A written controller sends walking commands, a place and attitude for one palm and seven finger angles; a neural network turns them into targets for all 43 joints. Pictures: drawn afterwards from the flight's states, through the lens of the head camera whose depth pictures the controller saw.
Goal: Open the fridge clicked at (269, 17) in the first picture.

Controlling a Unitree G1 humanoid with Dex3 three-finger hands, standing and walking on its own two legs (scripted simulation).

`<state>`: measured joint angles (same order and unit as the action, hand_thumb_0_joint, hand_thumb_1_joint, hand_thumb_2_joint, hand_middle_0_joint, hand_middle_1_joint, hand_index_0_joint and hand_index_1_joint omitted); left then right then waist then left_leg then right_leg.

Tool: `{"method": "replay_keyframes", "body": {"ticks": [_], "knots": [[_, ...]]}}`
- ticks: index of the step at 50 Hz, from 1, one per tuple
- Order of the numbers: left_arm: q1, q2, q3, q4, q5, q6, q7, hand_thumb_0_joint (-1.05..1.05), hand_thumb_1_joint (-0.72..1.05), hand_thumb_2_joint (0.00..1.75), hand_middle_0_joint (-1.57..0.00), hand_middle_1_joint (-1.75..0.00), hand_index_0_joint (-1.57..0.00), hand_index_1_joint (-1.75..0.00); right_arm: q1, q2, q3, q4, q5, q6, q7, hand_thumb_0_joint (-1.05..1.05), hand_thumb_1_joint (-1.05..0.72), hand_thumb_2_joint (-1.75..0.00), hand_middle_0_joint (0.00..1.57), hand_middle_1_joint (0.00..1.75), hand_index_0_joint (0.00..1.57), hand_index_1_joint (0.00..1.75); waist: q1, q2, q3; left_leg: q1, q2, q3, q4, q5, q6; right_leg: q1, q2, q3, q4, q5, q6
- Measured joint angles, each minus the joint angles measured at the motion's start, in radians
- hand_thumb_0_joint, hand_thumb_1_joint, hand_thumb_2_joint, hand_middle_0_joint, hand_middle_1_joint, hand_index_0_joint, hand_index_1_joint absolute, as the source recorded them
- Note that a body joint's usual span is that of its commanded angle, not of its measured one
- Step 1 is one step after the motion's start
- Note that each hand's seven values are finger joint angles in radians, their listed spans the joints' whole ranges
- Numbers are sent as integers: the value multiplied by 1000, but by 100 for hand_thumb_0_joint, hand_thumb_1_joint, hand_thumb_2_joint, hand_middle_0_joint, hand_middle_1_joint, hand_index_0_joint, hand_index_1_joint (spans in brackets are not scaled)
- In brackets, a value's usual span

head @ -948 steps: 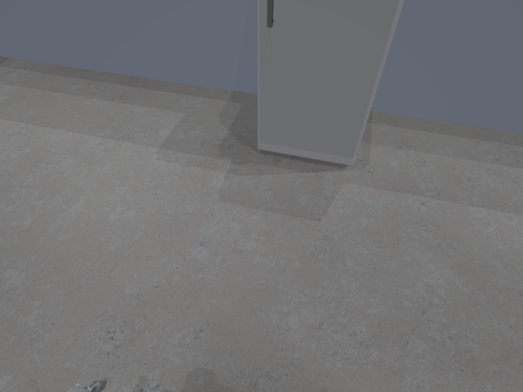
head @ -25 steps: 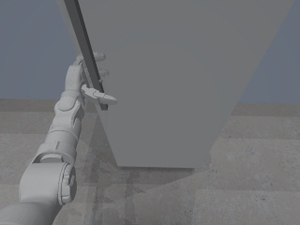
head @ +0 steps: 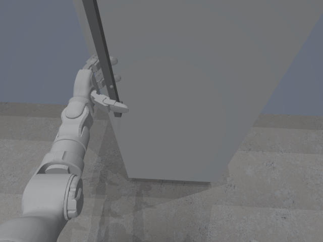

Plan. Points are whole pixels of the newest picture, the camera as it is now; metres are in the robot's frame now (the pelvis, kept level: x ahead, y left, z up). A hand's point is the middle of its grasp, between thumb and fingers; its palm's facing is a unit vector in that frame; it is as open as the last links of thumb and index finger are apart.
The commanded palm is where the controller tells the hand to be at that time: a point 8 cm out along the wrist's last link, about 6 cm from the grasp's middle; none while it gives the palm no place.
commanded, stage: slide the fingers in behind the handle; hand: left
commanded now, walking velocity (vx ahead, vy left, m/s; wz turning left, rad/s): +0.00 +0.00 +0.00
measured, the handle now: (102, 38) +0.52 +0.13 +0.24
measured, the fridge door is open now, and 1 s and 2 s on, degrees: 0 0 0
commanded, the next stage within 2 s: grip the handle and tug to test in 0.10 s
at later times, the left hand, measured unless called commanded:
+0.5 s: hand (112, 86) +0.46 +0.12 +0.14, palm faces -0.09 -1.00 -0.01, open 11.8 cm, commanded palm +0.44 +0.17 +0.14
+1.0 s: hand (114, 86) +0.46 +0.11 +0.14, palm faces -0.09 -1.00 +0.00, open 5.5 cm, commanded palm +0.44 +0.18 +0.14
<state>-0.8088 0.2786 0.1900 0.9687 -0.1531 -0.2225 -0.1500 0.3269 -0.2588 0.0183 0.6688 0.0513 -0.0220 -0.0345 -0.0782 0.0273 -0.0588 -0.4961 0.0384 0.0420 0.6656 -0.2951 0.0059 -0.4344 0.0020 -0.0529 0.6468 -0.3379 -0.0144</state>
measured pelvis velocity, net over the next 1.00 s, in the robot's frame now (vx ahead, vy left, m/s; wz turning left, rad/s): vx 0.00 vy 0.00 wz -0.01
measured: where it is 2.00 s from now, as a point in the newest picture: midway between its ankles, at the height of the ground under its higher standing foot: outside the picture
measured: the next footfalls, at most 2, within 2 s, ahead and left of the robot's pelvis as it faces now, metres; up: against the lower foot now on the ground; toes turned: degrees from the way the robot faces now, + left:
none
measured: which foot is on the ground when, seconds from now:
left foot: down 0.00-1.00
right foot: down 0.00-1.00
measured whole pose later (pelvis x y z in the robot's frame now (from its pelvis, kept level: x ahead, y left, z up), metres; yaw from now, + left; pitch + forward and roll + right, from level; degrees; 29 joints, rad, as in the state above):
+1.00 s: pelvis +0.00 +0.00 +0.00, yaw +0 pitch +8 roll -1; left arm -0.80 0.27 0.20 0.96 -0.14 -0.22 -0.15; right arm 0.34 -0.26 0.02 0.67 0.05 -0.02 -0.03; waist -0.09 0.03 -0.06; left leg -0.50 0.04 0.04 0.67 -0.30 0.01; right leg -0.44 0.01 -0.05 0.65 -0.34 -0.01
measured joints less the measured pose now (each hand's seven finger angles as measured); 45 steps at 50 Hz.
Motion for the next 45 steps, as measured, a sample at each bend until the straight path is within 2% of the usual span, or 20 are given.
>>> {"method": "replay_keyframes", "body": {"ticks": [13,18,26,35,43,45], "knots": [[-16,-11,10,17,15,4,20,-1,-49,31,-30,-120,-30,-120,22,8,3,11,-7,0,7,1,-90,-90,20,30,21,30,-12,0,-2,-15,-5,11,15,-11,11,-16,-5,12,9,-3,11],[0,1,20,-7,15,-4,24,-1,-41,34,-31,-122,-31,-121,33,9,-2,10,-8,-4,8,1,-90,-90,20,30,21,30,-14,1,-4,-16,-2,17,14,-13,11,-19,-4,18,7,-2,12],[9,-15,-11,-27,8,17,24,-1,-13,46,-34,-126,-34,-125,38,3,-7,17,-6,-1,10,1,-90,-90,20,30,21,30,-6,5,-7,-15,-4,10,17,-15,12,-12,-5,11,4,-4,13],[-1,-25,-3,-15,20,9,43,0,27,63,-38,-131,-38,-131,16,6,-5,9,-10,-6,11,1,-90,-90,20,30,21,29,-9,1,-6,-13,-3,10,13,-11,8,-14,-3,11,8,-4,9],[2,-5,17,-6,15,7,26,1,64,79,-42,-137,-42,-136,14,5,-1,2,-8,0,8,1,-90,-90,20,30,21,30,-10,2,-5,-8,2,7,9,-8,3,-10,3,9,5,-2,3],[7,-2,16,-10,10,9,17,1,68,81,-43,-138,-41,-136,15,3,-1,1,-6,2,7,1,-90,-90,20,30,21,30,-10,2,-5,-6,4,6,7,-7,2,-8,4,8,2,-1,2]]}}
